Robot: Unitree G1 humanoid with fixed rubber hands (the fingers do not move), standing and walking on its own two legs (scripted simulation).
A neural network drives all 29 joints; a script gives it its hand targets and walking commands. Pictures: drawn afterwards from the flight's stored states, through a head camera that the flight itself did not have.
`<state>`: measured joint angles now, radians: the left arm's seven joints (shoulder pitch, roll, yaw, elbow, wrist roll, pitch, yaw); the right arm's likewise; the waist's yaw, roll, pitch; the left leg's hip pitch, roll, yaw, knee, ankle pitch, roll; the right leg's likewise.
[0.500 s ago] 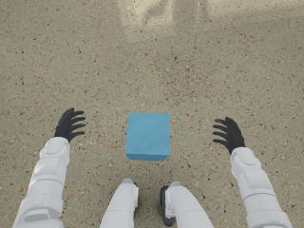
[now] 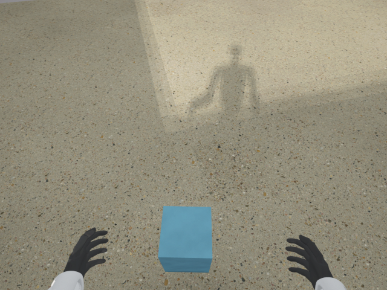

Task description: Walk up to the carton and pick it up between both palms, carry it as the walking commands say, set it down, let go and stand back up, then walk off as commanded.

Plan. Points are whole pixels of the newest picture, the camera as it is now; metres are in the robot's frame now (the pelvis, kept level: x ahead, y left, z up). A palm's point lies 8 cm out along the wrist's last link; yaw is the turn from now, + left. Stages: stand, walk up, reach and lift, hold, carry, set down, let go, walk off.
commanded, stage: let go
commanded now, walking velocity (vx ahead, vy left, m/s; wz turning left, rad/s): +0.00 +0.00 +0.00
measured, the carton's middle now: (187, 240) +0.38 +0.04 -0.63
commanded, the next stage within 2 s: stand in 0.20 s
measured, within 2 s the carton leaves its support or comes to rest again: neither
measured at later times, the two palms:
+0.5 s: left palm (61, 268) +0.17 +0.29 -0.06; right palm (334, 257) +0.18 -0.27 -0.05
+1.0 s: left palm (55, 288) +0.14 +0.29 -0.07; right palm (338, 266) +0.16 -0.27 -0.05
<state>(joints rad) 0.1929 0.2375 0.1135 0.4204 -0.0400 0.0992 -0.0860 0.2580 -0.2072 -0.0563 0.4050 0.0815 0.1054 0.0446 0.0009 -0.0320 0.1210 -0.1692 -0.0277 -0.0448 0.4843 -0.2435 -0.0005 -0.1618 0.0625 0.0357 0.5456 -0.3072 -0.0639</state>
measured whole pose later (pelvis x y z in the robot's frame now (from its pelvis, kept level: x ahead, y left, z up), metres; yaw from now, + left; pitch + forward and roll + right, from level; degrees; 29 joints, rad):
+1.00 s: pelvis +0.02 +0.01 +0.00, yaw +0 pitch -4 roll +1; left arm 0.20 0.28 0.11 0.75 0.00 0.00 -0.02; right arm 0.27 -0.33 -0.06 0.58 0.02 -0.01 -0.01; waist 0.03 -0.02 -0.06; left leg -0.15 -0.03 -0.05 0.51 -0.28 -0.01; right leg -0.13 0.06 0.04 0.54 -0.33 -0.06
